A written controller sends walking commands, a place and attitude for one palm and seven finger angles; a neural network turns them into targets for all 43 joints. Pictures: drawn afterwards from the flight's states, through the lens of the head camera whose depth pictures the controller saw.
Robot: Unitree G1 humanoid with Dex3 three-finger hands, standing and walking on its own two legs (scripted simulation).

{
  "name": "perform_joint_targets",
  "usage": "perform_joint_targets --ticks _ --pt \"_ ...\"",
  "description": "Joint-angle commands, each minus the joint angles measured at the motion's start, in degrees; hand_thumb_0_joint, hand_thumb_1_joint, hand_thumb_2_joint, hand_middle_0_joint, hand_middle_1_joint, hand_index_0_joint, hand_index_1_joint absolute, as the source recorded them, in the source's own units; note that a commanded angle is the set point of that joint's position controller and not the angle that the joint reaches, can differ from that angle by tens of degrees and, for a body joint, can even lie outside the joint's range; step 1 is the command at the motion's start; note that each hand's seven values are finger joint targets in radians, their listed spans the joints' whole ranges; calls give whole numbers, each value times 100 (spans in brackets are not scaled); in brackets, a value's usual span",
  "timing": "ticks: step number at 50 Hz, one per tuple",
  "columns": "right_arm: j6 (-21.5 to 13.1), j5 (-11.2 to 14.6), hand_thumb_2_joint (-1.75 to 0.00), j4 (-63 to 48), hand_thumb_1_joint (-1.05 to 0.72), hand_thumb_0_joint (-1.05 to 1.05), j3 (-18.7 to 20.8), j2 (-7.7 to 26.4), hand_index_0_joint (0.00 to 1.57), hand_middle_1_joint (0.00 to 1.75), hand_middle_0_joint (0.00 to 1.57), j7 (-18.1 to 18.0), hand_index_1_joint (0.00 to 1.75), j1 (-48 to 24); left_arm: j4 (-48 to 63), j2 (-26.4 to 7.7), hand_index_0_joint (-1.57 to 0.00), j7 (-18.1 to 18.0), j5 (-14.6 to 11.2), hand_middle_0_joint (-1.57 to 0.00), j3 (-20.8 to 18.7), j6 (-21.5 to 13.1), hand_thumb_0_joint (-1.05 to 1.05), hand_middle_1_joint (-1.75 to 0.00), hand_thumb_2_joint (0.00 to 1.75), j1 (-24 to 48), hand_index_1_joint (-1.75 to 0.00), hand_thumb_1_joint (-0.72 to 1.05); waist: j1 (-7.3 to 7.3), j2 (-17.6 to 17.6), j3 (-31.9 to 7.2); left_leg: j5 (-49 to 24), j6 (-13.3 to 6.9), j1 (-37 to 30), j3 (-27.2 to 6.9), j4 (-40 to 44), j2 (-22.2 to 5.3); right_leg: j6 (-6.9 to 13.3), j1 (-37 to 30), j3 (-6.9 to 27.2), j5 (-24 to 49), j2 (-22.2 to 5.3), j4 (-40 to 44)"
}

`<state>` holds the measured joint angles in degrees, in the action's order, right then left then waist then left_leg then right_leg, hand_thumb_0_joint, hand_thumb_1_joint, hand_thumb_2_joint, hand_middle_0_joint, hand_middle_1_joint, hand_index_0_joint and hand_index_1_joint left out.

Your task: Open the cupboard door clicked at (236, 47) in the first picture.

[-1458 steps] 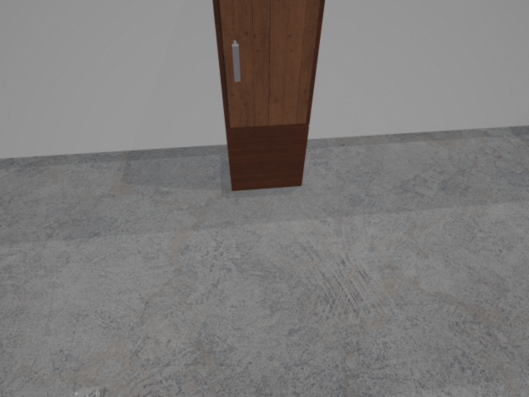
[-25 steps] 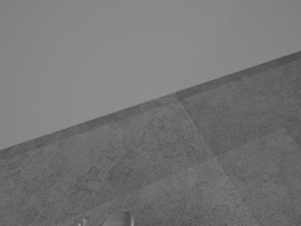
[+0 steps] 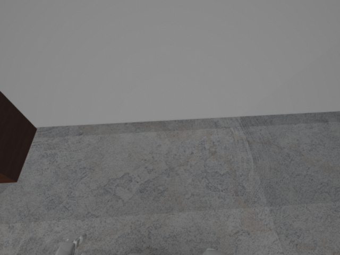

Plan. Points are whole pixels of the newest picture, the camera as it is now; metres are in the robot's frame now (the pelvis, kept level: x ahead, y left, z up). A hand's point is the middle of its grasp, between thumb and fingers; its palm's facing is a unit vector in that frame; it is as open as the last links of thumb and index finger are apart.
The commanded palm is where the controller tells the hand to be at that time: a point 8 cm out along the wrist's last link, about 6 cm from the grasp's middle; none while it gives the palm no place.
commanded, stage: turn to face it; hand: left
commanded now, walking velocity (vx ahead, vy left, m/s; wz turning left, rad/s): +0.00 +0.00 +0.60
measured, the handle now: out of the picture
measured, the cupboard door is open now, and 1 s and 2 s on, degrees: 55 55 55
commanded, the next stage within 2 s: take the last steps up to it in 1.68 s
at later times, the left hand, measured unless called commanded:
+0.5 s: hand out of the picture -0.01 +0.20 -0.19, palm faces +0.36 -0.90 -0.25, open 7.3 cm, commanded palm none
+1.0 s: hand out of the picture +0.05 +0.15 -0.14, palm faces +0.55 -0.79 -0.28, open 7.4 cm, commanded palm none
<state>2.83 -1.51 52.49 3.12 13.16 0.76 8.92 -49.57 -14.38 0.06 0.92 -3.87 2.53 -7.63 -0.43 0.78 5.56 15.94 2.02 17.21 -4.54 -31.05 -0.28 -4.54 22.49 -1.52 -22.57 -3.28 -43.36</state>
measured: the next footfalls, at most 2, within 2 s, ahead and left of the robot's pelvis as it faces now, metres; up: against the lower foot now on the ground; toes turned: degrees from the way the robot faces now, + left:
right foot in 0.04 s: +0.04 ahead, -0.13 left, +0.00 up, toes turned -2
left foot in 0.44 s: +0.02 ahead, +0.10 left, +0.00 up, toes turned +24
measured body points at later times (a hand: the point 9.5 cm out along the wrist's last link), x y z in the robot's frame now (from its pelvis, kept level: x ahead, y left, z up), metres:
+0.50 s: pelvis +0.02 -0.01 -0.01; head +0.07 +0.03 +0.43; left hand -0.03 +0.25 -0.17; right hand +0.23 -0.21 -0.14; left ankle -0.02 +0.08 -0.73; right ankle +0.00 -0.14 -0.70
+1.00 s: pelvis +0.07 -0.07 +0.01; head +0.13 -0.06 +0.45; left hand +0.02 +0.19 -0.12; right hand +0.27 -0.25 -0.16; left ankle -0.05 +0.03 -0.64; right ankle +0.11 -0.16 -0.73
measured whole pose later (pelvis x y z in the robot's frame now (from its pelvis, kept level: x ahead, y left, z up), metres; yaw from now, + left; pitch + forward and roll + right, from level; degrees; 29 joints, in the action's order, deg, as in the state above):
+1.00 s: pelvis +0.07 -0.07 +0.01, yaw +37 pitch +1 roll +2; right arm 4.9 -1.1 54.8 5.2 15.5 1.5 9.6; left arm -49.3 -9.7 -1.0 1.4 -1.6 0.8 -8.6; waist -2.5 2.4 5.7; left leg 24.4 3.5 29.0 -1.3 -67.5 0.5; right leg 0.8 13.6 -7.8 -18.5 -4.7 -31.3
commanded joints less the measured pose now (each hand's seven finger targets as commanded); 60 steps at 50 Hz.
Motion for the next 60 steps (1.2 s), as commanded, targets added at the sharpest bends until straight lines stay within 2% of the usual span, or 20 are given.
perform_joint_targets --ticks 1,2,4,6,8,16,20,21,22,23,29,36,40,41,42,43,45,48,53,60 --pt "-107 124 -90 -628 -90 0 332 727 20 30 20 -58 30 -270 206 -1087 -20 -145 69 -20 -254 -320 0 -30 90 -1156 -30 90 448 -994 -1103 270 -210 1415 -183 -1135 12 439 -2539 1182 1422 -1247 2550" --pt "-104 111 -90 -756 -90 0 315 585 20 30 20 -28 30 -318 274 -1471 -20 -175 94 -20 -281 -308 0 -30 90 -1090 -30 90 473 -1946 -973 2141 36 1744 293 -2688 459 1127 -2107 2270 2276 -2591 2763" --pt "10 59 -90 -547 -90 0 350 696 20 30 20 -24 30 -322 343 -981 -20 -223 24 -20 -166 -306 0 -30 90 -577 -30 90 179 -1635 -599 1531 21 1794 -43 -4217 5 1280 -1398 1617 2397 -2134 2572" --pt "52 48 -90 -377 -90 0 301 586 20 30 20 62 30 -201 448 -612 -20 -216 20 -20 -59 -321 0 -30 90 -189 -30 90 -58 -1257 -545 834 132 1644 168 -4300 -134 1079 -1271 435 2932 -1559 2338" --pt "70 67 -90 -324 -90 0 245 477 20 30 20 97 30 -205 437 -605 -20 -227 36 -20 -75 -341 0 -30 90 -265 -30 90 -39 -1205 -665 756 192 1509 413 -3677 -136 993 -1579 -56 3316 -1472 2252" --pt "-17 98 -90 -455 -90 0 117 288 20 30 20 107 30 -712 117 -884 -20 -207 76 -20 -221 -325 0 -30 90 -929 -30 90 330 -1290 -734 1066 69 988 1005 -1414 -65 1118 -2294 -438 4414 -1836 1796" --pt "-93 69 -90 -389 -90 0 164 495 20 30 20 79 30 -161 91 -1007 -20 -141 17 -20 -274 -309 0 -30 90 -780 -30 90 -32 -1020 -1014 37 -126 -361 1204 159 89 718 -1769 -924 4254 -1741 779" --pt "-135 35 -90 -299 -90 0 265 857 20 30 20 69 30 295 190 -923 -20 -110 -22 -20 -260 -291 0 -30 90 -672 -30 90 -324 -381 -1292 -1269 -389 -1522 635 568 -406 421 -793 -1111 3272 -1533 -177" --pt "-152 -13 -90 -270 -90 0 440 1511 20 30 20 36 30 678 434 -480 -20 -58 -55 -20 -140 -269 0 -30 90 -437 -30 90 -550 1519 -1361 -3512 -1267 -2394 -1637 753 -2061 -24 994 -1137 -829 -596 -1596" --pt "-105 25 -90 -146 -90 0 437 1697 20 30 20 -5 30 999 679 -508 -20 -104 6 -20 -83 -192 0 -30 90 -58 -30 90 -622 1075 -1303 -3985 -1757 -2075 -1795 792 -2572 46 1272 -369 -1689 -466 -2131" --pt "-239 29 -90 -373 -90 0 243 1114 20 30 20 -178 30 73 218 -471 -20 -66 3 -20 -126 -92 0 -30 90 -254 -30 90 -20 653 -933 -3596 -1159 -1226 -609 900 -1361 -69 1019 146 -150 -333 -2201" --pt "-180 0 -90 -303 -90 0 329 1194 20 30 20 -129 30 140 413 -382 -20 -69 -33 -20 -69 -101 0 -30 90 69 -30 90 -79 814 -827 -2999 -1096 -841 -884 809 -1155 -56 259 -47 -212 26 -517" --pt "-124 35 -90 -389 -90 0 378 1175 20 30 20 -128 30 -138 341 -438 -20 -79 -62 -20 -89 -202 0 -30 90 -405 -30 90 162 895 -936 -2584 -855 -183 -1145 348 -900 49 -1070 -186 609 287 1135" --pt "-127 76 -90 -436 -90 0 368 1047 20 30 20 -112 30 -219 275 -615 -20 -107 -45 -20 -144 -265 0 -30 90 -752 -30 90 349 544 -1023 -1765 -604 322 -1011 -67 -636 101 -1883 29 1228 -16 1995" --pt "-136 137 -90 -535 -90 0 324 667 20 30 20 -58 30 -111 236 -1188 -20 -174 63 -20 -259 -334 0 -30 90 -1025 -30 90 435 -1087 -1243 188 -148 1433 -238 -1234 106 523 -2865 1411 1984 -1441 2544" --pt "-121 107 -90 -636 -90 0 324 635 20 30 20 -43 30 -171 251 -1433 -20 -189 76 -20 -245 -306 0 -30 90 -965 -30 90 428 -1776 -1090 2195 36 1649 241 -2759 425 1228 -2271 2101 2725 -2643 2618" --pt "25 55 -90 -426 -90 0 361 711 20 30 20 -18 30 -189 354 -948 -20 -229 15 -20 -130 -292 0 -30 90 -416 -30 90 150 -1618 -516 1501 23 1689 -42 -4220 7 1312 -1261 1567 2073 -2102 2660" --pt "75 54 -90 -234 -90 0 277 503 20 30 20 87 30 1 473 -559 -20 -219 11 -20 -41 -327 0 -30 90 -36 -30 90 -126 -1237 -477 667 178 1581 288 -4074 -141 977 -1293 103 2879 -1463 2415" --pt "58 75 -90 -280 -90 0 183 359 20 30 20 101 30 -443 199 -715 -20 -221 23 -20 -114 -349 0 -30 90 -789 -30 90 220 -995 -757 906 236 1478 696 -2646 -95 1045 -2311 -269 4140 -1630 2093" --pt "-54 98 -90 -374 -90 0 115 347 20 30 20 84 30 -467 43 -976 -20 -180 65 -20 -237 -312 0 -30 90 -897 -30 90 211 -1267 -791 707 -10 402 1155 -709 22 992 -2043 -619 4309 -1871 1506"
